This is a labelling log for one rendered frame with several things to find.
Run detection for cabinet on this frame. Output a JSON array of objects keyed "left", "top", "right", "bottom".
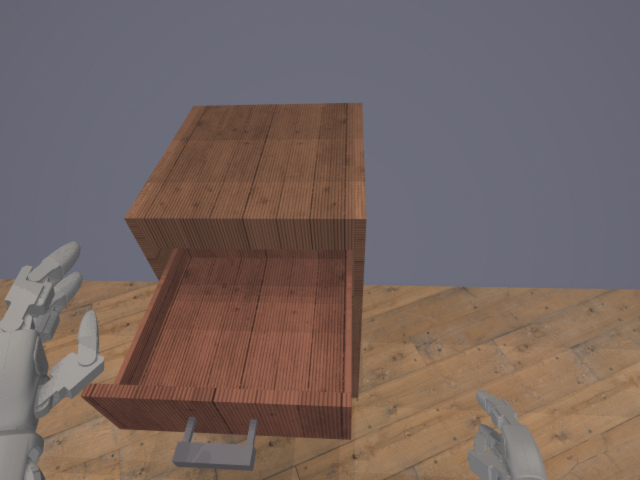
[{"left": 124, "top": 103, "right": 366, "bottom": 398}]

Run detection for right robot hand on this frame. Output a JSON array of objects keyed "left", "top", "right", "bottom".
[{"left": 468, "top": 390, "right": 547, "bottom": 480}]

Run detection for left robot hand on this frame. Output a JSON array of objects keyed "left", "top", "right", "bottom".
[{"left": 0, "top": 241, "right": 104, "bottom": 432}]

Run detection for drawer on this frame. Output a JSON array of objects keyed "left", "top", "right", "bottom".
[{"left": 81, "top": 248, "right": 352, "bottom": 440}]

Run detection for handle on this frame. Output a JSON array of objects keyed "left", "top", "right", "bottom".
[{"left": 172, "top": 417, "right": 258, "bottom": 471}]

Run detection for left robot forearm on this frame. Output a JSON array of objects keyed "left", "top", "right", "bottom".
[{"left": 0, "top": 430, "right": 45, "bottom": 480}]

